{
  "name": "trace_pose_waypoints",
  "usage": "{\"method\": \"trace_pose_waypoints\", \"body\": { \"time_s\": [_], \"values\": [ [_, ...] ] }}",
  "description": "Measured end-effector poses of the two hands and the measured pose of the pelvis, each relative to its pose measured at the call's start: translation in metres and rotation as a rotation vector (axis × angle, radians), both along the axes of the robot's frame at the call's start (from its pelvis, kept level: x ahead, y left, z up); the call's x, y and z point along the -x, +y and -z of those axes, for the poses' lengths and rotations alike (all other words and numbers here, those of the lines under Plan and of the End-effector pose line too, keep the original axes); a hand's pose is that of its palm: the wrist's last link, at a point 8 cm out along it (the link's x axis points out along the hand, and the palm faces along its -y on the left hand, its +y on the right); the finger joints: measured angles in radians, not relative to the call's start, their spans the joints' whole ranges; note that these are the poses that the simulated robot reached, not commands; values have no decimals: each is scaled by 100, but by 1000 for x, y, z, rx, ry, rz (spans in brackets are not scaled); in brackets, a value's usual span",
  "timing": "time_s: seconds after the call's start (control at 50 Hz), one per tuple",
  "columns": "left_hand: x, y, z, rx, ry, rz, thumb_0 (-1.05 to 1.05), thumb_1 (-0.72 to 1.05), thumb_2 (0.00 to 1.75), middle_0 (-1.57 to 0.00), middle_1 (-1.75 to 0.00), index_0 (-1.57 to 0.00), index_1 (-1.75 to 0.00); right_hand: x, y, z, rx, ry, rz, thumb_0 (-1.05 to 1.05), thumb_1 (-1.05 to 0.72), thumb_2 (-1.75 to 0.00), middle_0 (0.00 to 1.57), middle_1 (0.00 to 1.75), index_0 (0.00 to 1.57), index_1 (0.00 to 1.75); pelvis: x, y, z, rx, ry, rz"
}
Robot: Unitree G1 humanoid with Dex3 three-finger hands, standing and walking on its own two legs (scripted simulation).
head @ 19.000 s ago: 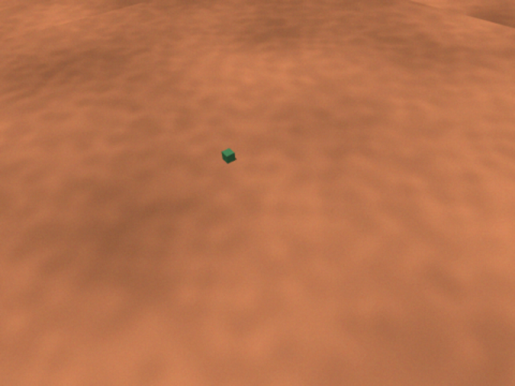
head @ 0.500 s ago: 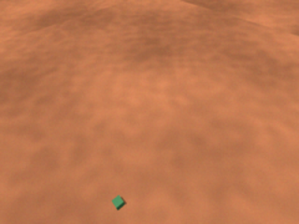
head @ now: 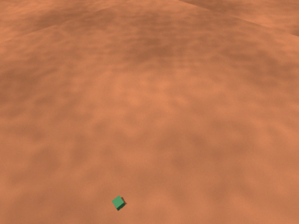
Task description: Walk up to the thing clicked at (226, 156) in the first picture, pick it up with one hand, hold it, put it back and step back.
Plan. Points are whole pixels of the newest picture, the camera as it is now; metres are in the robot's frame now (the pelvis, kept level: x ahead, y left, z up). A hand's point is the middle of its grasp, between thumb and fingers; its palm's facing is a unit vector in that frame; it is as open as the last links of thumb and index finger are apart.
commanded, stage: stand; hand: left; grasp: from above
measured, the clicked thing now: (118, 202) +0.40 +0.24 -0.76
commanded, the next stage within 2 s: rise first in 0.14 s
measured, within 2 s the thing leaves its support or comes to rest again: neither
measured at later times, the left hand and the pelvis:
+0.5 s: hand out of the picture +0.15 +0.25 -0.17, palm faces -0.02 -0.93 -0.36, open 9.0 cm; pelvis -0.02 +0.00 -0.02, yaw +0 degrees
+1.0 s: hand out of the picture +0.12 +0.27 -0.24, palm faces -0.13 -0.83 -0.54, open 13.3 cm; pelvis -0.02 +0.01 -0.09, yaw +0 degrees
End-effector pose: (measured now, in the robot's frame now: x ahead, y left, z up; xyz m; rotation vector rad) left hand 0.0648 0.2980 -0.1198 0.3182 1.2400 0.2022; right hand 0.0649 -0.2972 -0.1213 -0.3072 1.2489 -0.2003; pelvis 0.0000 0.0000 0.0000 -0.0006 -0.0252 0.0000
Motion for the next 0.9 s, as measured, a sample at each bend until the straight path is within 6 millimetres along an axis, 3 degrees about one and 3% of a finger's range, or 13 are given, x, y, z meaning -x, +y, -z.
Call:
{"method": "trace_pose_waypoints", "body": {
  "time_s": [0.26,0.34,0.44,0.52,0.7,0.9],
  "values": [
    [0,0,0,-1,1,0,1,91,90,-21,-30,-20,-30,-1,1,0,-1,-6,-1,1,-90,-90,20,30,20,30,-1,1,0,-1,-1,2],
    [-24,-4,0,9,-96,-39,1,86,90,-23,-35,-21,-36,-9,10,0,-7,-102,0,1,-91,-91,20,30,20,30,7,1,4,1,41,-14],
    [-63,-3,11,12,-119,11,1,65,86,-25,-52,-24,-52,-10,26,6,-33,-151,-1,1,-92,-91,20,30,20,30,16,-2,15,5,116,-12],
    [-77,-1,16,-23,-125,60,1,40,84,-25,-67,-24,-66,-6,35,11,-58,-174,23,1,-91,-90,20,30,20,30,16,0,23,6,149,-5],
    [-64,4,41,-102,-56,84,0,-16,82,-26,-82,-25,-82,-17,46,28,-74,-240,2,1,-89,-90,20,30,20,30,16,6,48,14,229,-1],
    [-54,8,66,-186,-65,127,0,-37,82,-27,-85,-25,-86,-48,53,54,-60,-330,-54,1,-88,-90,20,30,20,30,20,8,82,27,301,-4]
  ]
}}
